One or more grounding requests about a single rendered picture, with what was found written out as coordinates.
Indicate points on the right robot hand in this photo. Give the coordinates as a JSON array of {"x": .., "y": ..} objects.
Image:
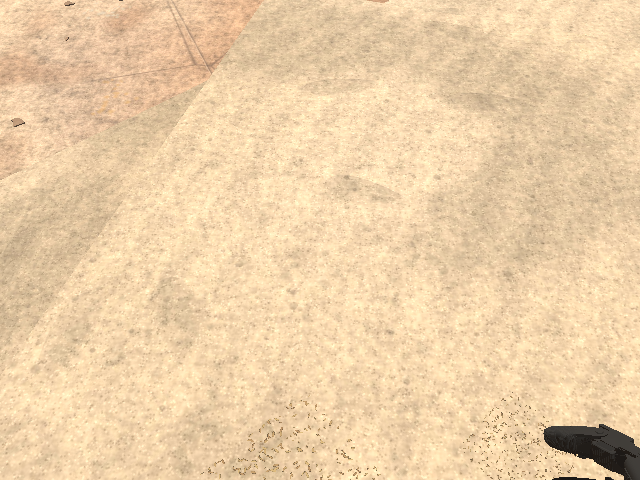
[{"x": 609, "y": 448}]

